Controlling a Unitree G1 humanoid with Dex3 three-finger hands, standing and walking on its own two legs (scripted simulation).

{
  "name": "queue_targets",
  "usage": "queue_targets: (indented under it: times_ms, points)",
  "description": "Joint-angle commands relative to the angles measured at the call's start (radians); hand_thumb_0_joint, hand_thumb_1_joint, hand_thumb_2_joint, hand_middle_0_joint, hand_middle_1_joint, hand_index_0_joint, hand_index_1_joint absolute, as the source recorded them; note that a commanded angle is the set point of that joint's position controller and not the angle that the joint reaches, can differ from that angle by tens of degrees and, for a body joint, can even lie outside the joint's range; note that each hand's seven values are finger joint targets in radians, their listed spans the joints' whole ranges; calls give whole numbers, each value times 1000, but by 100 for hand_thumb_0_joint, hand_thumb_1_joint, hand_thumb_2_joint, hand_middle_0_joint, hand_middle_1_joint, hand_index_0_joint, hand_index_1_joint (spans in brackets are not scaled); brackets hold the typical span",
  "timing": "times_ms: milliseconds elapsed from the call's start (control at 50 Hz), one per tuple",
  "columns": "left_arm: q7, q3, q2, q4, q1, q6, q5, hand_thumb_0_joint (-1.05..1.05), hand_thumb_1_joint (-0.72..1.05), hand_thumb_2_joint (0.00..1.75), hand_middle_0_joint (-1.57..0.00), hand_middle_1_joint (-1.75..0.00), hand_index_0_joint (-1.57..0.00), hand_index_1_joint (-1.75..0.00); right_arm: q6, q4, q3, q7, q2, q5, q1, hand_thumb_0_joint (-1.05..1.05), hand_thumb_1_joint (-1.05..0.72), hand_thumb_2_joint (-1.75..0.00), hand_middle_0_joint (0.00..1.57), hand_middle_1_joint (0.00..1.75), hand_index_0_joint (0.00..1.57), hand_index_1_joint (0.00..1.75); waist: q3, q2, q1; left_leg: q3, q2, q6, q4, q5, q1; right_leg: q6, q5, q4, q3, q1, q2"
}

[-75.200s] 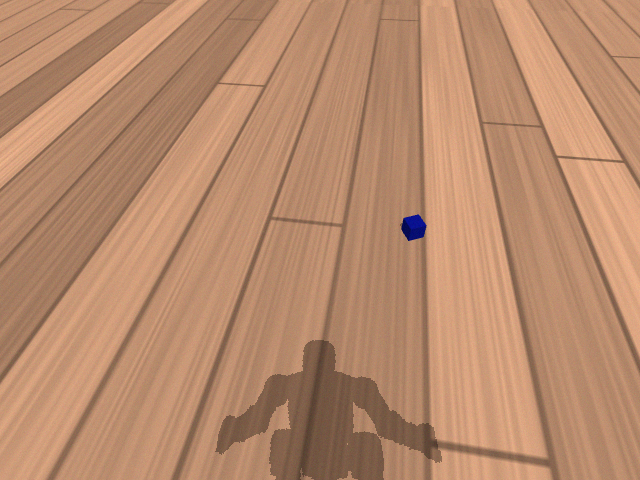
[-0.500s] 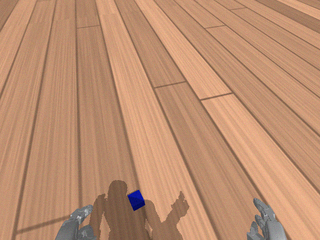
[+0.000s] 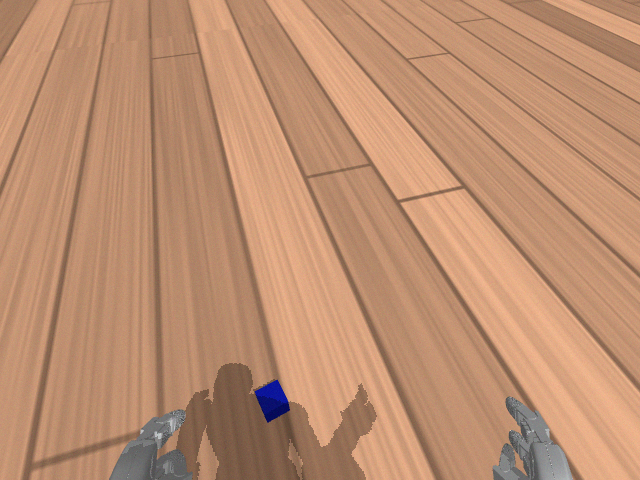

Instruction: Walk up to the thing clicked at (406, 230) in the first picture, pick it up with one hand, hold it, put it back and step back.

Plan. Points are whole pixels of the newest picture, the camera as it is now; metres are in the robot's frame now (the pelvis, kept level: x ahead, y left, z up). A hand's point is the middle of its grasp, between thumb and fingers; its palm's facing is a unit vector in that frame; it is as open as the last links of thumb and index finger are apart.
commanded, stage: home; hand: left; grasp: from above
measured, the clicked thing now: (272, 401) +0.48 +0.17 -0.68
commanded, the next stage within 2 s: stand in 0.30 s
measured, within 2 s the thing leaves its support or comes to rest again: neither
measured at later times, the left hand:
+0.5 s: hand out of the picture +0.16 +0.20 -0.08, palm faces +0.00 -0.96 -0.29, open 7.4 cm
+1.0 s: hand out of the picture +0.05 +0.24 -0.10, palm faces +0.03 -0.95 -0.31, open 7.4 cm
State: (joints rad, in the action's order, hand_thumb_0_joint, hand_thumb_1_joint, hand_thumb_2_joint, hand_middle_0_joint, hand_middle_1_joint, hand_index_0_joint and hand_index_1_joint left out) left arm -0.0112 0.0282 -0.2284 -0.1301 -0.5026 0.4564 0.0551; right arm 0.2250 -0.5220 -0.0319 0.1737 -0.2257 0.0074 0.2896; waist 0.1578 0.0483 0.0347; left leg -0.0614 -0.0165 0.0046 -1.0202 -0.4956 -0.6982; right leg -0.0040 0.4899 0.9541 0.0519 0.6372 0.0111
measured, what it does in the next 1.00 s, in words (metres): rises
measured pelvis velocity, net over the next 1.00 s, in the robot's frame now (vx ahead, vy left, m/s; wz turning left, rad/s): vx -0.01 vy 0.01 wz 0.00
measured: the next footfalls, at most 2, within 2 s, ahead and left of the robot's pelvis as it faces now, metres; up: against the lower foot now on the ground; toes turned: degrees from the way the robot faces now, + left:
none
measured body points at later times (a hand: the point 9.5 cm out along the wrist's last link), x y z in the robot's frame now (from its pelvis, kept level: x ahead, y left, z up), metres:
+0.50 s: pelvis -0.01 +0.00 +0.01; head +0.02 +0.00 +0.46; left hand +0.16 +0.25 -0.05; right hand +0.15 -0.25 -0.08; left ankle +0.01 +0.12 -0.68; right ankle -0.01 -0.13 -0.68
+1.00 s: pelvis -0.01 +0.01 +0.06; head -0.01 +0.01 +0.51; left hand +0.05 +0.29 -0.08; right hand +0.07 -0.27 -0.08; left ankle +0.01 +0.12 -0.68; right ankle -0.01 -0.13 -0.68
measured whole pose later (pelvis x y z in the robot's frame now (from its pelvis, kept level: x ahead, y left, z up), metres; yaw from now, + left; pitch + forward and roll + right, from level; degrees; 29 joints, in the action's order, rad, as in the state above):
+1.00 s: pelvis -0.01 +0.01 +0.06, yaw +0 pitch -4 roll +0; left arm -0.02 0.03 -0.27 1.02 -0.20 0.02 -0.03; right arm 0.01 -1.04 0.03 0.02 -0.28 -0.04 0.17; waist -0.06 0.01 -0.02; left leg -0.02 0.02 -0.01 -0.48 -0.24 -0.18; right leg -0.02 0.26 0.48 0.01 0.15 -0.03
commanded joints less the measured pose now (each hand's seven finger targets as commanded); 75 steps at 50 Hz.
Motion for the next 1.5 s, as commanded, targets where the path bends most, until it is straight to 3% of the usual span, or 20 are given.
queue_targets:
  times_ms: [0, 80, 100, 120, 200, 360, 380, 400, 420, 440, 480, 540, 640, 820, 900, 1000, 1240, 1380, 1480]
  points:
    - [-13, 56, -95, -180, 0, -46, -5, 0, 90, 90, -20, -30, -20, -30, 58, 159, 53, 14, -116, 5, -70, 0, -90, -90, 20, 30, 20, 30, 73, -5, -1, 12, 17, -21, 174, 200, 94, 8, -186, -161, 12, -26, 17]
    - [-12, 56, -92, -190, 2, -49, -4, 0, 90, 90, -20, -30, -20, -30, 61, 158, 53, 15, -114, 3, -64, 0, -90, -90, 20, 30, 20, 30, 90, -1, 5, 6, 13, -19, 170, 217, 107, 9, -199, -151, 14, -28, 19]
    - [-16, 75, -117, -209, 13, -51, -3, 0, 90, 90, -20, -30, -20, -30, 59, 162, 61, 16, -126, 4, -65, 0, -90, -90, 20, 30, 20, 30, 101, -15, 2, 9, 15, -21, 164, 222, 106, 9, -204, -152, 10, -36, 17]
    - [-13, 52, -98, -200, 8, -50, -3, 0, 90, 90, -20, -30, -20, -30, 59, 161, 52, 15, -115, 5, -65, 0, -90, -90, 20, 30, 20, 30, 94, -10, 3, 10, 18, -22, 161, 233, 103, 6, -218, -154, 11, -35, 17]
    - [-16, 68, -116, -207, 21, -53, -6, 0, 90, 90, -20, -30, -20, -30, 59, 158, 58, 18, -123, 3, -63, 0, -90, -90, 20, 30, 20, 30, 86, -9, 6, 12, 17, -21, 165, 209, 101, 5, -197, -156, 8, -30, 16]
    - [-12, 56, -97, -194, 8, -48, -3, 0, 90, 90, -20, -30, -20, -30, 56, 156, 53, 15, -114, 3, -63, 0, -90, -90, 20, 30, 20, 30, 78, 8, 3, 9, 16, -17, 165, 242, 102, 8, -224, -150, 14, -35, 18]
    - [-51, 56, -187, 157, 315, -259, -119, 0, 90, 90, -20, -30, -20, -30, -47, -101, 88, -45, -221, -124, -117, 0, -90, -90, 20, 30, 20, 30, -154, -42, -72, -38, -38, -60, 282, 407, 131, 52, -226, -175, -78, -188, -57]
    - [-46, 78, -202, 324, 204, -331, -120, 0, 90, 90, -20, -30, -20, -30, -86, -112, 111, -72, -237, -119, -133, 0, -90, -90, 20, 30, 20, 30, -71, -98, -75, -8, -25, -75, 260, 425, 200, 83, -243, -228, -130, -228, -69]
    - [-42, 77, -223, 378, 202, -367, -129, 0, 90, 90, -20, -30, -20, -30, -103, -103, 108, -92, -229, -118, -124, 0, -90, -90, 20, 30, 20, 30, -44, -135, -53, 9, -13, -73, 252, 432, 231, 96, -281, -241, -157, -235, -81]
    - [-34, 67, -210, 406, 238, -387, -126, 0, 90, 90, -20, -30, -20, -30, -116, -103, 102, -104, -223, -119, -99, 0, -90, -90, 20, 30, 20, 30, -56, -88, -30, -15, -14, -69, 275, 398, 219, 87, -298, -248, -155, -242, -70]
    - [-28, 57, -216, 487, 268, -416, -117, 0, 90, 90, -20, -30, -20, -30, -124, -145, 98, -136, -200, -78, -109, 0, -90, -90, 20, 30, 20, 30, -15, -43, -48, -17, -13, -73, 316, 372, 284, 63, -341, -248, -140, -329, -92]
    - [-27, 66, -199, 604, 288, -428, -99, 0, 90, 90, -20, -30, -20, -30, -135, -185, 110, -151, -205, -57, -150, 0, -90, -90, 20, 30, 20, 30, -11, -67, -72, -23, -20, -64, 357, 401, 359, 47, -344, -290, -136, -322, -91]
    - [-31, 61, -199, 776, 324, -456, -102, 0, 90, 90, -20, -30, -20, -30, -161, -262, 118, -154, -206, -60, -167, 0, -90, -90, 20, 30, 20, 30, -48, -38, -64, -54, -42, -68, 442, 319, 401, 36, -294, -366, -122, -360, -94]
    - [-32, 53, -214, 991, 335, -474, -87, 0, 90, 90, -20, -30, -20, -30, -180, -395, 113, -141, -232, -47, -152, 0, -90, -90, 20, 30, 20, 30, -127, -25, -52, -69, -62, -48, 591, 406, 495, 29, -372, -503, -123, -451, -105]
    - [-32, 47, -217, 1059, 343, -473, -84, 0, 90, 90, -20, -30, -20, -30, -187, -440, 110, -138, -240, -42, -158, 0, -90, -90, 20, 30, 20, 30, -158, -28, -50, -72, -71, -42, 653, 391, 523, 22, -352, -554, -118, -478, -106]
    - [-30, 45, -233, 1124, 353, -471, -87, 0, 90, 90, -20, -30, -20, -30, -196, -481, 110, -141, -250, -38, -171, 0, -90, -90, 20, 30, 20, 30, -201, -35, -50, -79, -69, -34, 725, 249, 502, 16, -284, -602, -112, -492, -102]
    - [-28, 35, -247, 1192, 367, -484, -87, 0, 90, 90, -20, -30, -20, -30, -201, -529, 104, -150, -250, -31, -195, 0, -90, -90, 20, 30, 20, 30, -194, -68, -48, -57, -71, -27, 727, 325, 566, 12, -291, -680, -131, -495, -121]
    - [-23, 35, -261, 1208, 382, -479, -82, 0, 90, 90, -20, -30, -20, -30, -203, -553, 94, -150, -266, -31, -185, 0, -90, -90, 20, 30, 20, 30, -204, -28, -47, -61, -78, -25, 757, 275, 526, 14, -294, -677, -129, -526, -120]
    - [-22, 33, -268, 1219, 393, -483, -79, 0, 90, 90, -20, -30, -20, -30, -201, -559, 91, -151, -264, -30, -190, 0, -90, -90, 20, 30, 20, 30, -189, -54, -46, -53, -79, -25, 746, 327, 546, 17, -305, -687, -132, -530, -124]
